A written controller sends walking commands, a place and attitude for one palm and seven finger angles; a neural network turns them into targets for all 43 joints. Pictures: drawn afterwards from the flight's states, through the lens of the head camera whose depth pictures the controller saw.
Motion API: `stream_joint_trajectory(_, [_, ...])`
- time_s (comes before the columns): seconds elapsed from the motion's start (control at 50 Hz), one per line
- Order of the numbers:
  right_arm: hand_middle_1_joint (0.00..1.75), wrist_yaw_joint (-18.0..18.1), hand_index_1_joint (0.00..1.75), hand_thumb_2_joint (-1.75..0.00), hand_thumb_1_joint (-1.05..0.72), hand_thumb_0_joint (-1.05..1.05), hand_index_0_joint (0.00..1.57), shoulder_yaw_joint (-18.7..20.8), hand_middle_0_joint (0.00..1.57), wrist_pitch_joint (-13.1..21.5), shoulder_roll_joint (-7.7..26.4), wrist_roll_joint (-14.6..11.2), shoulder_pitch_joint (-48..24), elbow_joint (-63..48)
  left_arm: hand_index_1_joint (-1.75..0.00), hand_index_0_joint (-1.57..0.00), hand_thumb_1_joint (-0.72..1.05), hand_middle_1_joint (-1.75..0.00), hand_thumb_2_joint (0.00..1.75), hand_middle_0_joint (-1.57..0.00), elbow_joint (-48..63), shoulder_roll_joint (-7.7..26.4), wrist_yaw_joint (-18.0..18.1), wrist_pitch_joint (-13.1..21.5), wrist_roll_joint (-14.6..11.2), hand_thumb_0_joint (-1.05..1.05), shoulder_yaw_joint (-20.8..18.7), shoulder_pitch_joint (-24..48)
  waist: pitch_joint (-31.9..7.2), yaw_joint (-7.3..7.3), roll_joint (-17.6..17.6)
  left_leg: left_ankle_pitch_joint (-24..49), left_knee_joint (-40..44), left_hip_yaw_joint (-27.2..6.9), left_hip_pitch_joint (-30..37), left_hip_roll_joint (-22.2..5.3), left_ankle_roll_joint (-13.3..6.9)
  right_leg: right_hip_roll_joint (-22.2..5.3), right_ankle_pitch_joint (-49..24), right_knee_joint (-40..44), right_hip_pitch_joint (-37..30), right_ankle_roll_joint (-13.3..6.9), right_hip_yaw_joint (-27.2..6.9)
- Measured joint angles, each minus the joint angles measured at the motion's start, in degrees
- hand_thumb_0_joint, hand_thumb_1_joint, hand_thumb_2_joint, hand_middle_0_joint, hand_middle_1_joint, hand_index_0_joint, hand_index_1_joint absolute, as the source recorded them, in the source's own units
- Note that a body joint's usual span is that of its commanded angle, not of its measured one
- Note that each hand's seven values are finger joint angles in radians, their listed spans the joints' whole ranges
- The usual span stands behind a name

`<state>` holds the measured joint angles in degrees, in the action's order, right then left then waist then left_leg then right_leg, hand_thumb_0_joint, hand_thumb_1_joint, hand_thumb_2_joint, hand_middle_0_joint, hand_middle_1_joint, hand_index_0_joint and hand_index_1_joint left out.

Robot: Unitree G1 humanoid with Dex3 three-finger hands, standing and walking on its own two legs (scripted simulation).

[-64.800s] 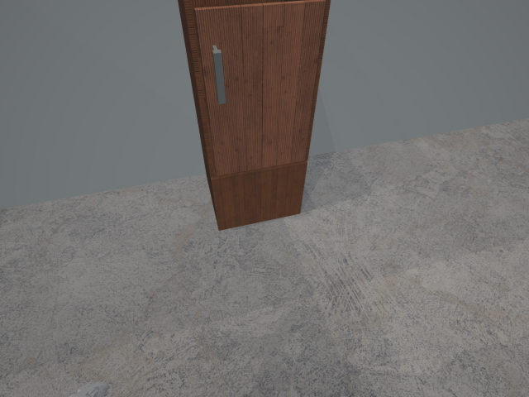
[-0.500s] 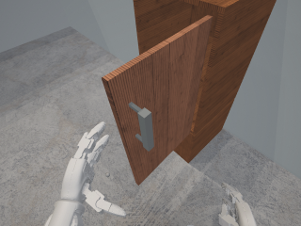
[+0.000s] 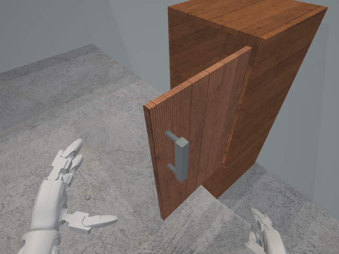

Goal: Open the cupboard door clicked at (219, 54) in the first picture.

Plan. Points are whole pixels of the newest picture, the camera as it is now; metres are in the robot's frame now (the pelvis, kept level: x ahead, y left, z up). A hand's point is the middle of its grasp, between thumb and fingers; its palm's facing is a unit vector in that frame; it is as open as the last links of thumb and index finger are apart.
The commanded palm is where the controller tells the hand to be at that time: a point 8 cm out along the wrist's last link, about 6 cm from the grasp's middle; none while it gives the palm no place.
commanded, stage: draw the hand back to the body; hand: left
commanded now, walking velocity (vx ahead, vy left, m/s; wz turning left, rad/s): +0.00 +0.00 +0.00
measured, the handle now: (175, 156) +0.35 +0.03 +0.05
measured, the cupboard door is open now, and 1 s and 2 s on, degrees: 93 93 93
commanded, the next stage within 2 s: step back with the hand held close in 0.86 s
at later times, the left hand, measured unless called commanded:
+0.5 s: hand (28, 173) +0.20 +0.27 +0.17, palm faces +0.45 -0.79 -0.42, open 8.9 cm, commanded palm +0.15 +0.31 +0.18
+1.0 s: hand (34, 177) +0.19 +0.25 +0.18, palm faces +0.45 -0.79 -0.40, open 7.5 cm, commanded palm +0.14 +0.29 +0.19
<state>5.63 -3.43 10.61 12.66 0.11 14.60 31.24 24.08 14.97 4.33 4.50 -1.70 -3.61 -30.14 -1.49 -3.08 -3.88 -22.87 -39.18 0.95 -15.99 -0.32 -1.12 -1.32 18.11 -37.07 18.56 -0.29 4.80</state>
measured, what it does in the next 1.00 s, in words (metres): stands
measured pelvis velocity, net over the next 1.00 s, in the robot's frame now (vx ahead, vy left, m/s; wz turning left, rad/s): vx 0.00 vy -0.01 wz -0.02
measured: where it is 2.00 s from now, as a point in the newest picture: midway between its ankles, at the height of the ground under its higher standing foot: outside the picture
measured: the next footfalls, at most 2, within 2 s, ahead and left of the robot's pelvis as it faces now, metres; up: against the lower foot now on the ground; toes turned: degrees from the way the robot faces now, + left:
none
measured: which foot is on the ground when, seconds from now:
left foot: down 0.00-1.00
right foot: down 0.00-1.00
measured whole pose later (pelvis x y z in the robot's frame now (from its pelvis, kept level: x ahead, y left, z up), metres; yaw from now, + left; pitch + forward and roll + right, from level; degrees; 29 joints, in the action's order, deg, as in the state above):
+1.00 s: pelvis +0.00 -0.01 +0.02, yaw -1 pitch -6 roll -1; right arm 4.6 -1.0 8.2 12.8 0.9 11.0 38.8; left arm 20.8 18.8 6.6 5.9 -2.0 -18.6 -25.3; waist 3.1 -4.6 -4.1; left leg -14.8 -22.2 2.1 -1.3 -0.8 -0.6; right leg 0.0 10.0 -20.4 4.3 -0.7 3.8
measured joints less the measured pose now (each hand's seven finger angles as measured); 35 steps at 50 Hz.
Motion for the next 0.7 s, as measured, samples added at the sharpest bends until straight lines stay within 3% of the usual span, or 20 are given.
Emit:
stream_joint_trajectory(0.26, [0.30, -0.4, 0.30, -0.90, -0.91, 0.01, 0.21, 0.0, 0.21, -0.7, -0.4, 0.8, -1.7, 4.6, -0.30, -0.18, 0.21, -0.30, 0.61, -0.19, -0.9, 2.6, 2.7, 0.7, 1.0, 0.00, -7.1, 1.5, 2.8, -0.87, 0.1, 4.3, 10.6, 1.0, 9.6, 0.9, -0.7, -0.3, -4.3, 10.0, -9.1, 0.9, -1.0])
stream_joint_trajectory(0.52, [0.30, -0.9, 0.30, -0.90, -0.91, 0.01, 0.21, 1.7, 0.21, -2.6, 0.2, 0.8, -3.7, 6.1, -0.30, -0.20, 0.66, -0.30, 0.80, -0.20, -2.9, 4.9, 2.7, 1.1, 0.0, 0.01, -15.8, 4.6, 3.9, -1.81, 0.4, 6.6, 15.5, 1.4, 13.6, 0.5, -0.5, 0.3, -6.7, 15.1, -13.1, 0.7, -1.3])
stream_joint_trajectory(0.7, [0.30, -1.4, 0.30, -0.90, -0.91, 0.01, 0.21, 2.3, 0.21, -3.0, 0.6, 0.8, -3.8, 6.7, -0.30, -0.20, 0.84, -0.30, 0.88, -0.21, -3.4, 3.2, 2.4, 1.2, -0.2, 0.01, -14.7, 4.9, 4.3, -1.74, 0.2, 7.6, 16.9, 1.3, 14.3, 0.5, -0.3, 0.4, -7.5, 16.1, -13.6, 0.4, -1.2])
